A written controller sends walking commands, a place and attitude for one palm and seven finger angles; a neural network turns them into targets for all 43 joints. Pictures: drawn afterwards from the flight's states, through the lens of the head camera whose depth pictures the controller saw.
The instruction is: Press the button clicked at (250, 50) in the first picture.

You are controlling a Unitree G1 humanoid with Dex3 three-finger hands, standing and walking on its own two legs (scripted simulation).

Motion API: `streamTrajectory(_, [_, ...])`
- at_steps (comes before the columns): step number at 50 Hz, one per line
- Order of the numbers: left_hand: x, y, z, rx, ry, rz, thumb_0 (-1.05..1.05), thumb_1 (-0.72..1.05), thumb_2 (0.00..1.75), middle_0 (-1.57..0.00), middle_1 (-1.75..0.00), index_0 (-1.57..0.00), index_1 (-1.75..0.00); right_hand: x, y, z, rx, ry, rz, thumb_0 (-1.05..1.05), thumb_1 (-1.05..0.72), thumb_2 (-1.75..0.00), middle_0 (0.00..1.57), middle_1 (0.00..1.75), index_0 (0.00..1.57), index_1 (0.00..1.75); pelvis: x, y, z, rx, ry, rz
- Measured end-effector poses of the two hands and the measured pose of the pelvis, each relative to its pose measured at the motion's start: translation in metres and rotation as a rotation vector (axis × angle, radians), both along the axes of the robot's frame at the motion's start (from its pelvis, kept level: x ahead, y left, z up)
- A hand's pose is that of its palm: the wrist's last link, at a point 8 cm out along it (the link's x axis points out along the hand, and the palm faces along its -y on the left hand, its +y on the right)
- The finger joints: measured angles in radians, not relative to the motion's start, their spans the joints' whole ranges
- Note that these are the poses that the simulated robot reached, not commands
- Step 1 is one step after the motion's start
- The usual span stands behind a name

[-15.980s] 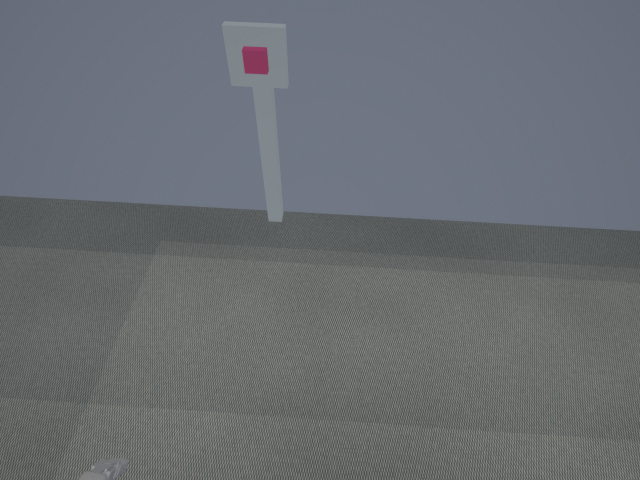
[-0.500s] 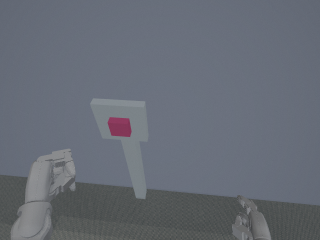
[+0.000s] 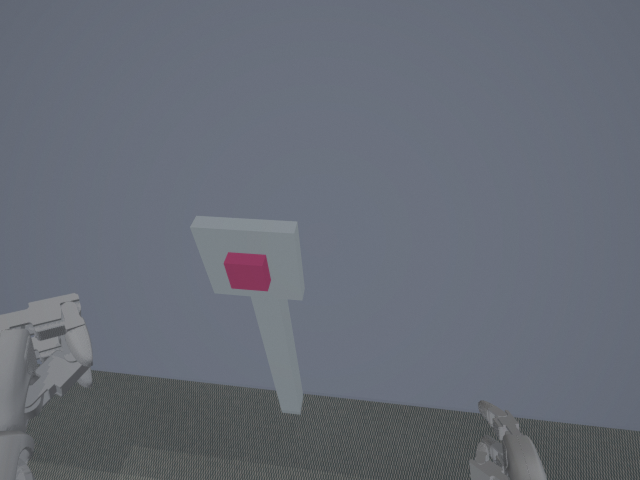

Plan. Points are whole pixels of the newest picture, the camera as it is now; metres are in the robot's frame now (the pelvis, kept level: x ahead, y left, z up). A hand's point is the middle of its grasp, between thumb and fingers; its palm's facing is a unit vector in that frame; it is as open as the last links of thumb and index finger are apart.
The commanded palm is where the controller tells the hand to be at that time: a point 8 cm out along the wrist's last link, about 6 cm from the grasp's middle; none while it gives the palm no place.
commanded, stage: draw the hand back to the body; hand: left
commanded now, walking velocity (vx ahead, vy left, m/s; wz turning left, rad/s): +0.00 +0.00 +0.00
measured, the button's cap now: (248, 270) +0.46 +0.20 -0.04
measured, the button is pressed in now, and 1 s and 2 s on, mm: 0 0 0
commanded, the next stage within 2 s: step back with the hand held close in 0.14 s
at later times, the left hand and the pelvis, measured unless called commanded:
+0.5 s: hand (91, 363) +0.17 +0.24 +0.15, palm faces +0.32 -0.82 -0.47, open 3.1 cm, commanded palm +0.11 +0.28 +0.18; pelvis -0.02 +0.01 +0.00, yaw -1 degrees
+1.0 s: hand (3, 452) +0.09 +0.27 +0.15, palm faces +0.36 -0.81 -0.48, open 3.1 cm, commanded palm +0.03 +0.31 +0.18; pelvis -0.10 +0.03 -0.01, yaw +0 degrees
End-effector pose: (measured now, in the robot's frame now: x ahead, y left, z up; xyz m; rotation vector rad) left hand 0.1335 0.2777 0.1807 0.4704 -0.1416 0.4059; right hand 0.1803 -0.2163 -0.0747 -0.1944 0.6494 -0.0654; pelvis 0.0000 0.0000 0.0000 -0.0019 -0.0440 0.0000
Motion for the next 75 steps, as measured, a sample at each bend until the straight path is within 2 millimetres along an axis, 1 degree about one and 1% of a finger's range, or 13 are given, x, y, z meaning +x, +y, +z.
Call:
streamTrajectory(6, [-0.001, -0.004, -0.01, -0.036, 0.019, -0.001, 0.02, 0.89, 0.9, -1.3, -1.5, -1.3, -1.5, -0.005, -0.004, 0.002, -0.014, -0.002, -0.005, 0.01, -0.9, -0.9, 0.2, 0.3, 0.2, 0.3, -0.004, -0.003, 0.0, 0.0, -0.008, 0.0])
streamTrajectory(14, [-0.004, -0.006, -0.005, -0.025, -0.006, -0.02, 0.02, 0.89, 0.9, -1.3, -1.5, -1.3, -1.5, -0.012, -0.007, 0.004, -0.018, -0.014, -0.015, 0.01, -0.9, -0.9, 0.2, 0.3, 0.2, 0.3, -0.009, -0.004, 0.001, -0.003, -0.02, -0.003])
streamTrajectory(18, [-0.002, 0.0, 0.0, 0.019, -0.018, -0.021, 0.02, 0.89, 0.9, -1.3, -1.5, -1.3, -1.5, -0.017, -0.01, 0.003, -0.021, 0.015, -0.023, 0.01, -0.9, -0.9, 0.2, 0.3, 0.2, 0.3, -0.013, -0.003, 0.001, -0.014, 0.004, -0.004])
streamTrajectory(25, [0.004, 0.002, -0.007, 0.05, 0.059, -0.084, 0.02, 0.89, 0.9, -1.3, -1.5, -1.3, -1.5, -0.038, -0.019, -0.001, -0.034, 0.088, -0.103, 0.01, -0.9, -0.9, 0.2, 0.3, 0.2, 0.3, -0.022, 0.007, 0.002, -0.01, 0.045, -0.021])
streamTrajectory(30, [-0.001, 0.005, -0.006, 0.078, 0.078, -0.124, 0.02, 0.89, 0.9, -1.3, -1.5, -1.3, -1.5, -0.056, -0.019, -0.003, -0.046, 0.124, -0.14, 0.01, -0.9, -0.9, 0.2, 0.3, 0.2, 0.3, -0.032, 0.012, 0.001, -0.009, 0.055, -0.029])
streamTrajectory(38, [-0.027, 0.015, -0.002, 0.098, 0.03, -0.127, 0.02, 0.89, 0.9, -1.3, -1.5, -1.3, -1.5, -0.079, -0.009, 0.0, -0.051, 0.107, -0.138, 0.01, -0.9, -0.9, 0.2, 0.3, 0.2, 0.3, -0.057, 0.021, -0.002, -0.017, 0.051, -0.027])
streamTrajectory(48, [-0.07, 0.029, -0.01, 0.089, -0.023, -0.096, 0.02, 0.89, 0.9, -1.3, -1.5, -1.3, -1.5, -0.109, 0.006, 0.0, -0.072, 0.072, -0.1, 0.01, -0.9, -0.9, 0.2, 0.3, 0.2, 0.3, -0.091, 0.029, -0.008, -0.042, 0.042, -0.011])
streamTrajectory(55, [-0.1, 0.033, -0.007, 0.132, -0.077, -0.061, 0.02, 0.89, 0.9, -1.3, -1.5, -1.3, -1.5, -0.127, 0.011, -0.008, -0.082, 0.068, -0.05, 0.01, -0.9, -0.9, 0.2, 0.3, 0.2, 0.3, -0.113, 0.025, -0.016, -0.043, 0.04, 0.038])
streamTrajectory(59, [-0.117, 0.03, -0.005, 0.11, -0.094, -0.051, 0.02, 0.89, 0.9, -1.3, -1.5, -1.3, -1.5, -0.136, 0.012, -0.011, -0.076, 0.084, -0.032, 0.01, -0.9, -0.9, 0.2, 0.3, 0.2, 0.3, -0.124, 0.024, -0.016, -0.042, 0.043, 0.034])
streamTrajectory(64, [-0.124, 0.036, -0.008, 0.066, -0.128, -0.077, 0.02, 0.89, 0.9, -1.31, -1.5, -1.31, -1.5, -0.152, 0.015, -0.008, -0.104, 0.113, -0.058, 0.01, -0.9, -0.9, 0.2, 0.3, 0.2, 0.3, -0.134, 0.036, -0.015, -0.043, 0.052, 0.029])
streamTrajectory(70, [-0.13, 0.053, -0.005, 0.102, -0.118, -0.106, 0.02, 0.89, 0.9, -1.31, -1.5, -1.31, -1.5, -0.175, 0.027, 0.004, -0.103, 0.081, -0.073, 0.01, -0.9, -0.9, 0.2, 0.3, 0.2, 0.3, -0.158, 0.042, -0.009, -0.064, 0.061, 0.013])
streamTrajectory(72, [-0.136, 0.053, -0.001, 0.095, -0.123, -0.11, 0.02, 0.89, 0.9, -1.31, -1.5, -1.31, -1.5, -0.184, 0.031, 0.008, -0.093, 0.071, -0.067, 0.01, -0.9, -0.9, 0.2, 0.3, 0.2, 0.3, -0.165, 0.042, -0.006, -0.074, 0.078, -0.004])
streamTrajectory(75, [-0.145, 0.045, 0.003, 0.066, -0.134, -0.137, 0.02, 0.89, 0.9, -1.3, -1.5, -1.31, -1.5, -0.197, 0.034, 0.012, -0.081, 0.066, -0.059, 0.01, -0.9, -0.9, 0.2, 0.3, 0.2, 0.3, -0.176, 0.041, -0.002, -0.076, 0.104, -0.03])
